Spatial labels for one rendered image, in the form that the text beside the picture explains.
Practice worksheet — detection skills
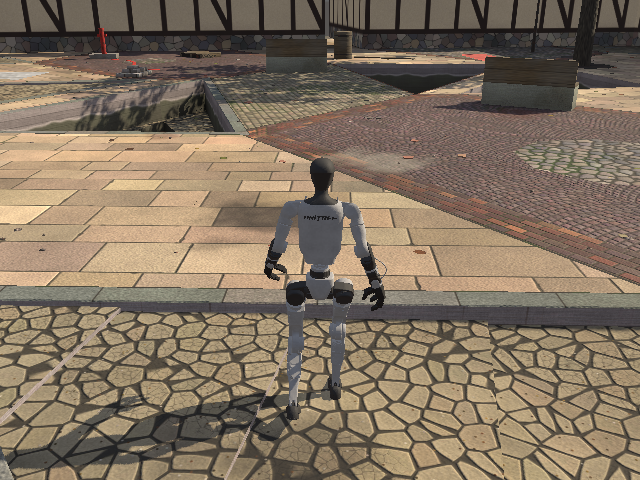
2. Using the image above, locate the left robot forearm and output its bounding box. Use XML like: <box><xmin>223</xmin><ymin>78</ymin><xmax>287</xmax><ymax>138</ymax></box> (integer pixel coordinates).
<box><xmin>265</xmin><ymin>238</ymin><xmax>282</xmax><ymax>269</ymax></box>

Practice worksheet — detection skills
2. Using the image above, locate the robot torso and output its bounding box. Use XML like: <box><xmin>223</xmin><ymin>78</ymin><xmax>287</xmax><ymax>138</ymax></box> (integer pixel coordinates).
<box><xmin>298</xmin><ymin>196</ymin><xmax>345</xmax><ymax>300</ymax></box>

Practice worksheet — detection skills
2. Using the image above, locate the right robot hand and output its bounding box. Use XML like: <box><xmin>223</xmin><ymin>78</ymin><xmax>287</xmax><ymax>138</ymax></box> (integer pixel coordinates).
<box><xmin>362</xmin><ymin>284</ymin><xmax>386</xmax><ymax>311</ymax></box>

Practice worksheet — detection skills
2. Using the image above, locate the right robot forearm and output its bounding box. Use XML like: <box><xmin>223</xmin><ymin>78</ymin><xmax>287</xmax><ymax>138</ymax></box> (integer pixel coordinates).
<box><xmin>360</xmin><ymin>242</ymin><xmax>382</xmax><ymax>289</ymax></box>

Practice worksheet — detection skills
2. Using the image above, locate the robot right foot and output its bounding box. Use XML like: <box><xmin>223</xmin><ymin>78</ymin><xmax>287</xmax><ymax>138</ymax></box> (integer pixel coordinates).
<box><xmin>328</xmin><ymin>375</ymin><xmax>342</xmax><ymax>400</ymax></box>

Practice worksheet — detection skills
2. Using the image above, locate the left robot hand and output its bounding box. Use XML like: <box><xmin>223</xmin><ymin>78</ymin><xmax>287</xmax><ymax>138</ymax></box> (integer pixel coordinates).
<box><xmin>264</xmin><ymin>264</ymin><xmax>287</xmax><ymax>281</ymax></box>

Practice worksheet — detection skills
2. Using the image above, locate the robot left upper arm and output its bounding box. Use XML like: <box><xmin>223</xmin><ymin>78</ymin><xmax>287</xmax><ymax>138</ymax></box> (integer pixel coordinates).
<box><xmin>271</xmin><ymin>200</ymin><xmax>301</xmax><ymax>254</ymax></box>

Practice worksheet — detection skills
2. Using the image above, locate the robot right upper arm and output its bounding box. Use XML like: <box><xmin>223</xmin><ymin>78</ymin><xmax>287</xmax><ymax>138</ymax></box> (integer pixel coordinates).
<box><xmin>342</xmin><ymin>202</ymin><xmax>370</xmax><ymax>258</ymax></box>

